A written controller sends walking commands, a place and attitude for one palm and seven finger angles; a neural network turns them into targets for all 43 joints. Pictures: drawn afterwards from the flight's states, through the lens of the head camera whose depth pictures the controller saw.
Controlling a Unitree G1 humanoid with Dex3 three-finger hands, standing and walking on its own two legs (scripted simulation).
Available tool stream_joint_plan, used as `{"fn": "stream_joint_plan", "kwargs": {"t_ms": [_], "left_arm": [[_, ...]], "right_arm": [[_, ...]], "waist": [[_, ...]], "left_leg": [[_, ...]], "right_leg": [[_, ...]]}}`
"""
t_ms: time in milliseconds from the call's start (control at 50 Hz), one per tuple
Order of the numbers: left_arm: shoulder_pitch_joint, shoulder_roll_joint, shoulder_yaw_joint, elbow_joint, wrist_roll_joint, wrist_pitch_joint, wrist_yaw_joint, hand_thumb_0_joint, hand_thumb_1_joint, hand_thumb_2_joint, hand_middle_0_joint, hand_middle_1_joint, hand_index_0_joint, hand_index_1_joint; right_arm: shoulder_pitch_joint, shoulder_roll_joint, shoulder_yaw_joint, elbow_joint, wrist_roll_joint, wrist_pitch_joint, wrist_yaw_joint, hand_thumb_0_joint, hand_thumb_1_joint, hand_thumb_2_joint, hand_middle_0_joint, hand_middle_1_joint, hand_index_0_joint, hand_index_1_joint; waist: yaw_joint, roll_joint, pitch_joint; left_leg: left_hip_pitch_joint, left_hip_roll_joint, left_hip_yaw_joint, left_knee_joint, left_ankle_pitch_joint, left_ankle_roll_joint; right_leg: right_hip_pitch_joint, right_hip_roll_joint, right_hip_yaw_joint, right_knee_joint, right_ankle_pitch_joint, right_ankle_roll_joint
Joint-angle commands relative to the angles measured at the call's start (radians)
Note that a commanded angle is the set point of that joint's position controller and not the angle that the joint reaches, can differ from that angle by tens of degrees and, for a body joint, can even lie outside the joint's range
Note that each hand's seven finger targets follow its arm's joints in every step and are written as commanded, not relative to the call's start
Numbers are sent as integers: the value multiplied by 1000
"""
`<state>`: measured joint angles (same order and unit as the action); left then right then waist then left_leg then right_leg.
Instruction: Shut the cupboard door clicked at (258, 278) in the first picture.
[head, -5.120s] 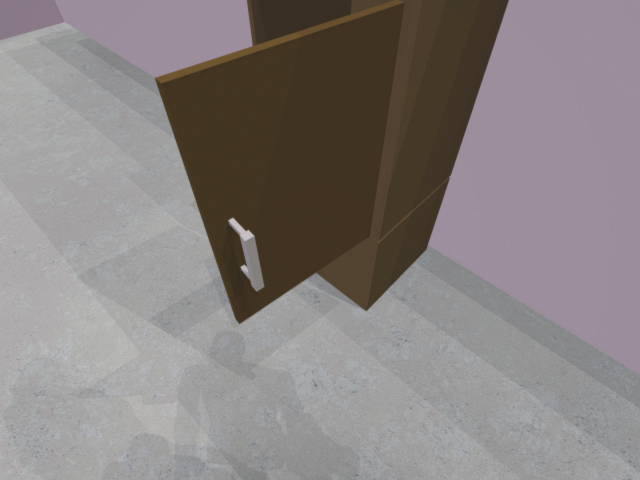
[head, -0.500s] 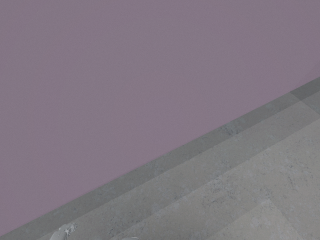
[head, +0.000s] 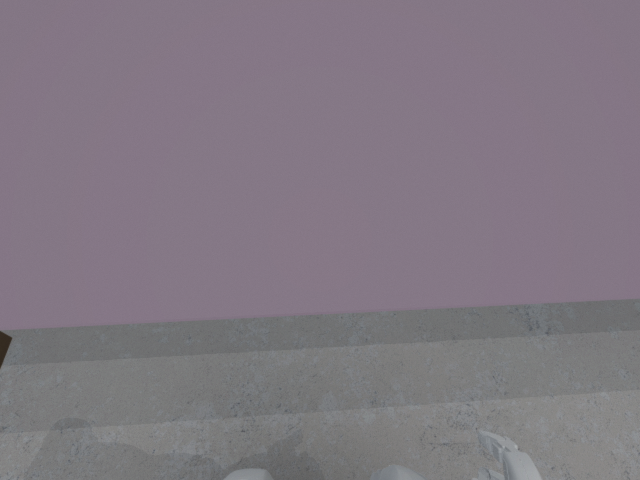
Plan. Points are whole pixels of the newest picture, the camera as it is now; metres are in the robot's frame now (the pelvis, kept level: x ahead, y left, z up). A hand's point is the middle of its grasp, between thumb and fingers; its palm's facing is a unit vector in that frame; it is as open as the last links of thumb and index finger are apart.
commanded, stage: turn to face it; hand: left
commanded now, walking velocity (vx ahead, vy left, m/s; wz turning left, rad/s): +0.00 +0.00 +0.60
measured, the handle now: out of the picture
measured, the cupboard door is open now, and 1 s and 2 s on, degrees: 83 83 83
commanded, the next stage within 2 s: none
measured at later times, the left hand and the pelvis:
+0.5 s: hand out of the picture +0.08 +0.13 -0.13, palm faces +0.23 -0.94 -0.26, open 7.4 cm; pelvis +0.02 -0.07 +0.02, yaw +17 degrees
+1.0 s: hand out of the picture -0.01 +0.16 -0.14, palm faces +0.56 -0.77 -0.31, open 7.4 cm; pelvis +0.04 -0.08 +0.01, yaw +35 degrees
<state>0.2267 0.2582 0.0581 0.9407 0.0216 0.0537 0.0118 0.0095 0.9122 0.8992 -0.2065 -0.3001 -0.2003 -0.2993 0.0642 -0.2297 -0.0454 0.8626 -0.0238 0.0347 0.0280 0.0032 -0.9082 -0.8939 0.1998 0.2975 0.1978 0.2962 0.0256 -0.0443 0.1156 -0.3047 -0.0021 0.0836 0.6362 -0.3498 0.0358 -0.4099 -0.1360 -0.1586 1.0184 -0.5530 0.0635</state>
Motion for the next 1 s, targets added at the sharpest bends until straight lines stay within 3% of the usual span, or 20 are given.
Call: {"fn": "stream_joint_plan", "kwargs": {"t_ms": [0,160,200,240,260,280,300,320,380,480,560,600,640,660,680,700,760,800,920,980], "left_arm": [[-84,89,29,-115,-4,-24,0,0,900,900,-200,-300,-200,-300],[-114,66,20,-140,-10,-25,-3,0,900,900,-200,-300,-200,-300],[-80,63,18,-136,-15,-31,-2,0,900,900,-200,-300,-200,-300],[-1,79,26,-118,-15,-45,2,0,900,900,-200,-300,-200,-300],[55,149,38,-108,-4,-59,10,0,900,900,-200,-300,-200,-300],[74,237,56,-104,10,-64,20,0,900,900,-200,-300,-200,-300],[56,224,42,-112,0,-64,22,0,900,900,-200,-300,-200,-300],[-3,183,37,-124,-2,-62,26,0,900,900,-200,-300,-200,-300],[-102,98,14,-156,-3,-62,25,0,900,900,-200,-300,-200,-300],[-1,125,28,-119,0,-68,26,0,900,900,-200,-300,-200,-300],[18,146,44,-98,8,-64,23,0,900,900,-200,-300,-200,-300],[20,158,49,-95,6,-61,19,0,900,900,-200,-300,-200,-300],[-4,162,54,-97,-2,-58,13,0,900,900,-200,-300,-200,-300],[-22,143,52,-106,-7,-55,10,0,900,900,-200,-300,-200,-300],[-37,79,38,-146,-15,-48,1,0,900,900,-200,-300,-200,-300],[-111,74,21,-189,-4,-36,6,0,900,900,-200,-300,-200,-300],[-138,87,30,-148,-4,-25,5,0,900,900,-200,-300,-200,-300],[-92,79,31,-120,-4,-20,-3,0,900,900,-200,-300,-200,-300],[-81,63,21,-132,-11,-26,-4,0,900,900,-200,-300,-200,-300],[30,78,27,-112,-13,-41,-1,0,900,900,-200,-300,-200,-300]], "right_arm": [[100,-217,-57,-32,2,-11,-42,0,-900,-900,200,300,200,300],[113,-218,-67,-6,-4,-7,-32,0,-900,-900,200,300,200,300],[88,-224,-73,-14,-3,-2,-33,0,-900,-900,200,300,200,300],[57,-208,-74,-25,5,2,-32,0,-900,-900,200,300,200,300],[63,-159,-69,-37,15,2,-26,0,-900,-900,200,300,200,300],[72,-90,-58,-62,17,0,-22,0,-900,-900,200,300,200,300],[76,-136,-67,-54,8,10,-22,0,-900,-900,200,300,200,300],[74,-125,-70,-37,7,21,-21,0,-900,-900,200,300,200,300],[106,-95,-55,3,5,32,0,0,-900,-900,200,300,200,300],[45,-68,-37,-3,10,29,4,0,-900,-900,200,300,200,300],[17,-58,-30,-23,12,19,6,0,-900,-900,200,300,200,300],[29,-66,-31,-26,12,13,3,0,-900,-900,200,300,200,300],[89,-96,-38,-18,8,9,1,0,-900,-900,200,300,200,300],[165,-141,-53,-4,4,1,3,0,-900,-900,200,300,200,300],[237,-268,-85,5,-8,-6,-5,0,-900,-900,200,300,200,300],[289,-305,-89,25,-2,3,-13,0,-900,-900,200,300,200,300],[151,-231,-68,-12,-4,-6,-40,0,-900,-900,200,300,200,300],[106,-212,-58,-21,-3,-13,-41,0,-900,-900,200,300,200,300],[83,-225,-68,-20,-5,-3,-32,0,-900,-900,200,300,200,300],[18,-219,-72,-40,3,6,-30,0,-900,-900,200,300,200,300]], "waist": [[-53,164,-154],[-49,210,-141],[-32,245,-160],[14,183,-172],[39,11,-197],[47,-283,-193],[37,-244,-195],[5,-233,-161],[-52,-171,-121],[-3,-112,-161],[15,-166,-154],[8,-158,-165],[-36,-121,-180],[-83,2,-226],[-125,328,-250],[-146,295,-225],[-88,255,-148],[-51,178,-149],[-47,196,-164],[12,181,-178]], "left_leg": [[202,282,-291,-252,672,138],[121,211,-312,-245,524,113],[79,206,-341,-212,523,105],[-25,158,-337,-135,418,59],[-164,74,-273,-5,190,-7],[-321,-76,-91,270,-264,-85],[-282,-17,-149,491,-299,-73],[-282,7,-159,607,-241,-78],[-261,45,-101,616,-65,-106],[-221,40,-21,317,-86,-119],[-153,34,20,137,-106,-98],[-103,21,43,50,-68,-85],[48,17,47,-97,64,-66],[218,73,-33,-204,247,-36],[385,356,-421,-230,631,113],[333,462,-485,-252,709,213],[168,326,-375,-277,501,160],[161,262,-303,-271,528,126],[107,217,-320,-234,478,115],[-27,165,-325,-148,374,67]], "right_leg": [[-187,16,155,169,110,32],[-17,91,116,-172,122,24],[83,117,101,-289,153,16],[268,116,96,-522,318,8],[433,-25,229,-670,393,-25],[477,-327,504,-730,551,-149],[344,-375,479,-714,595,-218],[272,-320,445,-713,558,-217],[237,-180,165,-675,682,-161],[402,-202,76,-621,869,-170],[408,-237,50,-580,880,-178],[399,-244,34,-539,895,-165],[306,-233,-19,-444,799,-117],[184,-200,-49,-284,666,-71],[-121,-38,-77,-43,55,15],[-194,1,47,85,-147,12],[-198,0,158,168,38,17],[-159,22,150,126,109,21],[15,91,107,-202,107,16],[248,118,80,-481,279,7]]}}
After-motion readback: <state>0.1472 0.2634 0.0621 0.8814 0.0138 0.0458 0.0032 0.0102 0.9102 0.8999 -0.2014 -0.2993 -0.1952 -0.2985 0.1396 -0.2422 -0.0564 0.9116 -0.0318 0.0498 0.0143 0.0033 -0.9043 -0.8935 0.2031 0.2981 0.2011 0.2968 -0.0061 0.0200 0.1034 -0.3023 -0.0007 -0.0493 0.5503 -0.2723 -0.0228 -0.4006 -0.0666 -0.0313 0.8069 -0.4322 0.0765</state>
